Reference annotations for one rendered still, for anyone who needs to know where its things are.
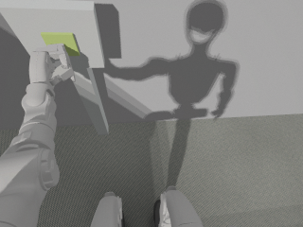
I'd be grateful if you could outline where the left robot hand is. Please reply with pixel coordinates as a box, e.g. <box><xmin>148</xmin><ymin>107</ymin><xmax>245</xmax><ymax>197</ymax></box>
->
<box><xmin>28</xmin><ymin>43</ymin><xmax>76</xmax><ymax>90</ymax></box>

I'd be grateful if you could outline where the right robot shin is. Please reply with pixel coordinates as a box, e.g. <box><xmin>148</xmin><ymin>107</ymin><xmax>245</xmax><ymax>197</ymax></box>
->
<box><xmin>158</xmin><ymin>186</ymin><xmax>176</xmax><ymax>227</ymax></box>

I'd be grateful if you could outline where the button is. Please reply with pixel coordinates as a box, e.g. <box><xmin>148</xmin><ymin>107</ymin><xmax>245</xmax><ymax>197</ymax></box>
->
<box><xmin>41</xmin><ymin>32</ymin><xmax>80</xmax><ymax>56</ymax></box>

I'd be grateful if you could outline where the panel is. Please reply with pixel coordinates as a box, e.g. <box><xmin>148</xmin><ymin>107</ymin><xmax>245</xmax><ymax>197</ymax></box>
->
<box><xmin>0</xmin><ymin>0</ymin><xmax>109</xmax><ymax>136</ymax></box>

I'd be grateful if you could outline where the robot right thigh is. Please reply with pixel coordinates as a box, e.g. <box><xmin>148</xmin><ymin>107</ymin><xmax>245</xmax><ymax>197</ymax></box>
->
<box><xmin>160</xmin><ymin>190</ymin><xmax>204</xmax><ymax>227</ymax></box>

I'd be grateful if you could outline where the robot left forearm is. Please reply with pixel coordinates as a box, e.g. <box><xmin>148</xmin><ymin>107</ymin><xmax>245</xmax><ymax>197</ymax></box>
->
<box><xmin>2</xmin><ymin>82</ymin><xmax>57</xmax><ymax>155</ymax></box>

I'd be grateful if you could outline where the robot left upper arm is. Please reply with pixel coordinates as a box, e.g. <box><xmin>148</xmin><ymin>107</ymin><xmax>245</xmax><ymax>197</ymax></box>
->
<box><xmin>0</xmin><ymin>148</ymin><xmax>60</xmax><ymax>227</ymax></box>

